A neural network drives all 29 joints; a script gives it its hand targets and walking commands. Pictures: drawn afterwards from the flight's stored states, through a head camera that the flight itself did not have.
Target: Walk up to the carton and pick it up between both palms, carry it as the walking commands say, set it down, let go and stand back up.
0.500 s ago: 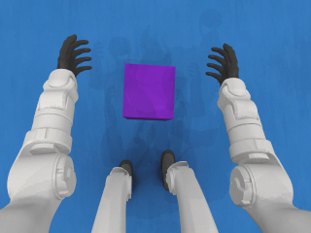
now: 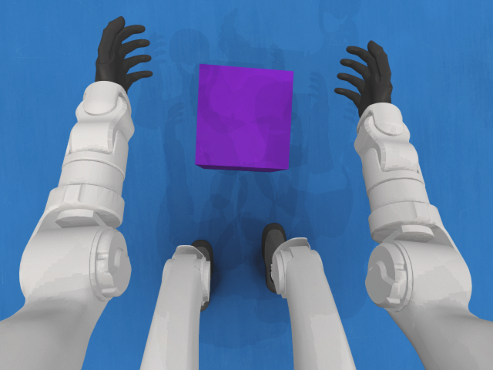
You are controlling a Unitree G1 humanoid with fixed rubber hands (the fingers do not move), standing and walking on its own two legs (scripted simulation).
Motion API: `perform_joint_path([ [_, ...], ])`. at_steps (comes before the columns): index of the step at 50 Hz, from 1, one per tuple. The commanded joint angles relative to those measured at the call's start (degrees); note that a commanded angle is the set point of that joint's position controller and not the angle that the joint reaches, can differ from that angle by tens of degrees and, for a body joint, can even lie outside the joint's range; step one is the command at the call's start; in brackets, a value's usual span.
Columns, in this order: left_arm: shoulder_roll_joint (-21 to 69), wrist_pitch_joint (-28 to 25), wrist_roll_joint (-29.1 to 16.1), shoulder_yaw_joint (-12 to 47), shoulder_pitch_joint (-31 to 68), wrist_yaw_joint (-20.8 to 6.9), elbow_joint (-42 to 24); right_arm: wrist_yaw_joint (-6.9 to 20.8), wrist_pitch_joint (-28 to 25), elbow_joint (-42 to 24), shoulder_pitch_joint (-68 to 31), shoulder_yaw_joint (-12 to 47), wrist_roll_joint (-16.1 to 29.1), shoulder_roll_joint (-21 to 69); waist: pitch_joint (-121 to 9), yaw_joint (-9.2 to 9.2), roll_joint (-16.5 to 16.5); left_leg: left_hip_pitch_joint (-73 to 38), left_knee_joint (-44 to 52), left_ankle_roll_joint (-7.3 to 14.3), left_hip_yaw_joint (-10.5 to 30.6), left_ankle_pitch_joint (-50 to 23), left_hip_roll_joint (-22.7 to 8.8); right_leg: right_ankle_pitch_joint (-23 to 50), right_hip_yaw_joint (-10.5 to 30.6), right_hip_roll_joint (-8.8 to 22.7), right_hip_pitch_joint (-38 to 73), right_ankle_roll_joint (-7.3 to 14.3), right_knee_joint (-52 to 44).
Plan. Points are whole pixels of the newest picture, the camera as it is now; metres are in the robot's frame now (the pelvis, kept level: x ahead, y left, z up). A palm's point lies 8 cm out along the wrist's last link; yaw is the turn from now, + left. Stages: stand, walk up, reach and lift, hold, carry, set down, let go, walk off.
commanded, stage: reach and lift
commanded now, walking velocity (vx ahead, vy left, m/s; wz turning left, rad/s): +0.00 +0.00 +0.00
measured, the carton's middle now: (241, 127) +0.51 -0.02 -0.47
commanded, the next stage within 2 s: none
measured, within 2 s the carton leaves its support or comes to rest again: neither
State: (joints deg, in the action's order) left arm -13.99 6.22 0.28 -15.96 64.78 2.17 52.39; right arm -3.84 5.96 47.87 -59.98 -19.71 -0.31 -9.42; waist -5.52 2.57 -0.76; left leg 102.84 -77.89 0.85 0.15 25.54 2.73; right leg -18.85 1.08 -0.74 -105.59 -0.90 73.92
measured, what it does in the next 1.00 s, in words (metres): lowers itself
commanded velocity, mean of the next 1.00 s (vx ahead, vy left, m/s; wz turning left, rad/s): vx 0.00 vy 0.00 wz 0.00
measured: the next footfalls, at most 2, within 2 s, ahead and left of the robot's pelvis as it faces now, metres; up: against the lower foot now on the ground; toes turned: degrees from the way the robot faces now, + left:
none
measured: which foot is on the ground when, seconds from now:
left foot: down 0.00-1.00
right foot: down 0.00-1.00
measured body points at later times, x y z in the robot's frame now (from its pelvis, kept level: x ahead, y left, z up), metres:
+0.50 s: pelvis -0.05 -0.01 -0.15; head +0.34 -0.01 +0.08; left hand +0.52 +0.15 -0.33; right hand +0.49 -0.19 -0.33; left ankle +0.06 +0.10 -0.56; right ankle +0.10 -0.12 -0.56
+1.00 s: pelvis -0.05 +0.00 -0.23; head +0.34 +0.01 -0.01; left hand +0.52 +0.15 -0.44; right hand +0.51 -0.20 -0.42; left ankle +0.06 +0.10 -0.56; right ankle +0.10 -0.12 -0.56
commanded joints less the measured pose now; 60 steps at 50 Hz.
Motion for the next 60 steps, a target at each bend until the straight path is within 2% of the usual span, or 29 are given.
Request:
perform_joint_path([
  [1, -10.6, 0.4, -3.1, 3.3, 22.7, 1.4, -17.5, -1.9, -0.2, -18.1, -23.9, 2.8, 4.7, -12.1, -76.6, -0.81, 4.0, -34.4, -2.6, -3.6, -1.6, -18.1, 2.6, 16.5, -3.4, -3.3, 41.7, -1.4, 8.1],
  [3, -13.0, 2.3, -4.4, 4.3, 24.1, 2.4, -7.6, -2.8, 1.5, -7.5, -22.8, 3.2, 6.1, -12.8, -64.8, 0.96, 3.1, -22.0, -4.5, -3.7, -1.4, -10.4, 1.8, 10.4, -3.3, -3.1, 35.9, -1.0, 11.3],
  [4, -15.2, 2.9, -4.9, 5.8, 28.6, 2.6, -16.7, -3.5, 2.4, -18.0, -27.5, 1.9, 6.6, -13.8, -77.3, 1.42, 5.0, -29.3, -4.3, -2.5, -2.1, -7.9, 2.3, 9.9, -3.9, -3.2, 42.0, -1.6, 11.0],
  [7, -20.1, 5.7, -8.1, 5.6, 33.4, 3.2, -18.4, -5.0, 4.7, -19.0, -31.8, 6.3, 8.8, -17.3, -85.2, 0.87, 0.5, -26.9, -8.7, -2.4, -2.3, -6.3, 2.6, 7.3, -3.5, -2.7, 46.8, -0.7, 15.1],
  [9, -19.0, 7.5, -9.9, 8.7, 32.5, 3.7, -14.2, -6.0, 6.9, -17.1, -31.1, 6.4, 10.8, -16.1, -79.3, 1.93, 3.1, -23.7, -10.2, -2.0, -1.9, -1.5, 2.2, 3.8, -4.8, -2.8, 40.5, -1.0, 17.9],
  [11, -19.4, 9.2, -10.8, 9.6, 37.0, 4.7, -18.3, -6.9, 8.5, -21.5, -34.2, 8.8, 13.7, -17.0, -96.7, 0.82, 6.2, -35.8, -13.7, -2.0, -1.8, -8.7, 2.6, 9.1, -4.0, -2.4, 47.9, -0.3, 20.3],
  [12, -21.1, 9.4, -13.2, 10.2, 40.2, 5.3, -31.6, -7.2, 9.1, -28.3, -35.3, 8.4, 14.8, -18.3, -105.6, 2.73, 4.4, -38.4, -15.3, -2.2, -1.7, -13.9, 2.5, 15.6, -4.4, -3.0, 53.6, 0.0, 21.5],
  [13, -21.4, 10.8, -14.3, 11.4, 38.4, 5.3, -21.8, -7.9, 10.0, -25.9, -36.6, 11.3, 16.7, -18.0, -109.9, -0.20, 5.7, -41.9, -18.2, -1.9, -2.0, -15.2, 2.3, 16.2, -3.2, -2.5, 54.6, -0.3, 24.3],
  [14, -25.3, 11.0, -14.4, 10.9, 43.2, 6.0, -34.1, -8.7, 11.0, -34.4, -39.4, 12.4, 18.7, -18.4, -122.4, 0.50, 4.3, -46.5, -19.3, -1.4, -1.4, -17.4, 2.5, 20.1, -3.1, -2.5, 64.4, -0.4, 25.8],
  [15, -23.5, 13.0, -16.9, 12.1, 43.3, 6.1, -27.3, -9.3, 12.7, -30.2, -40.6, 12.4, 18.5, -18.8, -117.9, 2.59, 3.5, -43.1, -18.9, -1.4, -1.2, -15.4, 2.1, 20.8, -2.7, -3.0, 66.1, -0.5, 26.7],
  [18, -23.8, 11.0, -14.2, 10.6, 39.1, 6.6, -29.5, -9.7, 10.9, -27.4, -35.2, 7.4, 14.3, -21.2, -107.0, 2.13, 4.6, -37.9, -22.5, -1.6, 0.2, -20.5, 2.5, 24.5, -2.6, -3.5, 56.4, 0.7, 30.4],
  [21, -19.5, 7.9, -12.7, 9.0, 35.3, 5.5, -15.9, -8.9, 8.0, -17.8, -34.0, 9.0, 13.2, -15.2, -88.1, 0.72, 2.6, -24.9, -25.3, 0.0, 0.0, -13.0, 2.2, 20.8, -2.0, -2.8, 48.1, 0.1, 32.5],
  [22, -21.8, 6.9, -11.2, 7.5, 36.2, 5.8, -24.0, -9.3, 6.8, -26.9, -36.4, 6.7, 13.0, -18.0, -93.9, -0.34, 3.5, -27.5, -25.7, -0.5, -0.6, -15.2, 1.4, 24.0, -2.3, -3.2, 51.4, 0.0, 33.0],
  [23, -19.1, 6.0, -11.6, 8.1, 32.2, 5.3, -10.2, -8.9, 6.5, -12.2, -32.9, 9.1, 11.4, -15.4, -81.0, -1.06, 1.0, -18.9, -26.1, -0.2, -1.2, -10.9, 1.3, 19.8, -1.3, -2.2, 46.8, -0.2, 33.3],
  [24, -19.8, 5.2, -11.0, 7.6, 37.6, 5.0, -16.2, -8.9, 5.4, -17.0, -36.4, 8.0, 12.0, -14.8, -80.2, -1.16, 0.0, -17.0, -27.1, 0.5, -0.6, -10.1, 1.8, 20.3, -0.4, -2.6, 47.1, -0.1, 33.4],
  [26, -20.5, 4.7, -11.8, 7.6, 35.8, 5.1, -4.4, -8.7, 5.0, -7.4, -37.2, 9.2, 10.6, -15.5, -69.9, -0.71, -1.3, -10.0, -27.4, 0.0, -1.5, -4.5, 1.2, 15.6, -0.8, -2.2, 43.0, -0.6, 34.0],
  [28, -21.3, 3.8, -10.1, 7.5, 38.8, 5.5, -7.8, -8.5, 3.1, -12.1, -42.7, 8.3, 10.6, -18.8, -75.1, -2.19, 1.4, -14.1, -27.9, -0.2, -1.7, -5.4, 1.1, 15.0, -1.2, -1.8, 45.5, -0.7, 35.6],
  [31, -19.8, 1.9, -13.6, 12.9, 44.3, 5.8, -5.0, -8.1, 2.5, -2.5, -41.5, 10.1, 12.2, -17.5, -71.4, 1.24, 2.0, -16.5, -29.8, -0.7, -1.5, -5.0, 0.5, 12.5, -2.1, -2.0, 40.8, -0.3, 37.2],
  [34, -16.3, 0.5, -12.9, 13.6, 41.5, 5.0, 3.1, -6.7, 0.6, 6.2, -39.3, 10.4, 13.5, -15.9, -61.4, -0.04, 6.5, -13.7, -32.1, -1.3, -1.5, -4.1, 0.1, 7.6, -1.8, -1.2, 29.4, 0.4, 38.6],
  [35, -18.5, -0.1, -13.5, 12.9, 43.7, 5.2, -7.1, -6.9, -0.2, -4.1, -43.2, 11.0, 15.0, -16.4, -69.5, -1.31, 3.7, -16.4, -33.2, -0.9, -1.9, -7.4, 0.7, 10.9, -1.6, -1.8, 33.9, -0.1, 38.9],
  [36, -16.7, -0.2, -14.6, 15.2, 42.0, 4.8, 8.5, -6.3, -1.0, 10.4, -39.5, 9.8, 13.4, -17.1, -55.8, 4.36, 2.4, -10.2, -33.0, -0.7, -0.4, -3.3, -0.9, 7.6, -2.4, -1.0, 27.5, -0.2, 40.0],
  [37, -18.3, -0.5, -14.7, 14.1, 44.0, 4.5, -3.0, -6.7, -1.2, -0.8, -43.2, 12.0, 14.1, -15.1, -68.6, -0.35, 1.7, -16.5, -34.6, -0.9, -1.0, -9.5, 0.6, 12.1, -1.8, -1.1, 33.1, -0.8, 40.4],
  [38, -17.2, -0.7, -15.7, 15.4, 45.0, 4.4, 6.1, -6.1, -1.4, 10.7, -41.4, 11.7, 13.2, -17.0, -56.1, 3.03, 0.9, -9.0, -34.8, -1.0, -0.4, -4.1, -0.3, 7.8, -1.9, -0.8, 27.4, 0.0, 41.3],
  [39, -18.3, -0.8, -14.5, 15.2, 45.3, 4.8, -0.8, -6.3, -1.6, 3.7, -43.5, 12.3, 15.5, -16.7, -63.9, 0.36, 3.0, -16.1, -34.4, -1.0, -0.3, -7.0, -0.1, 10.6, -1.8, -1.4, 31.5, -0.4, 41.4],
  [40, -17.4, -1.5, -15.1, 16.2, 44.2, 4.7, 7.7, -6.0, -2.0, 11.1, -43.0, 11.1, 15.0, -17.1, -55.8, 2.34, 3.4, -11.3, -35.0, -0.5, 0.4, -4.3, -0.8, 7.1, -2.8, -0.7, 24.0, -0.7, 42.9],
  [41, -17.6, -1.7, -14.9, 15.9, 45.8, 5.1, -3.3, -6.7, -2.8, -2.6, -47.5, 11.4, 16.4, -18.1, -70.1, 0.19, 4.6, -21.3, -36.6, -1.1, 0.4, -12.0, -0.2, 12.2, -2.5, -1.2, 28.9, -1.0, 43.2],
  [47, -17.2, -2.9, -14.9, 16.5, 42.6, 5.2, 2.8, -5.1, -3.7, 8.1, -40.6, 13.7, 18.2, -16.7, -59.7, 0.34, 2.7, -16.3, -38.8, -1.0, 1.6, -12.6, -1.0, 11.6, -2.3, -1.0, 20.8, -0.5, 46.5],
  [49, -19.7, -3.1, -13.2, 15.0, 45.0, 5.9, -1.8, -5.1, -4.1, 5.3, -43.2, 12.9, 19.9, -17.4, -64.0, -2.90, 6.4, -20.6, -39.9, -1.5, 1.0, -16.2, -1.1, 13.6, -2.4, -1.0, 19.4, -0.5, 47.3],
  [60, -15.3, -3.2, -14.8, 16.7, 39.8, 5.2, -2.0, -5.1, -4.5, 9.1, -37.3, 13.2, 18.7, -14.8, -59.8, 0.44, 6.6, -17.1, -40.3, -1.6, 2.2, -17.2, 0.0, 15.8, -2.1, -1.6, 19.2, 0.0, 47.9],
])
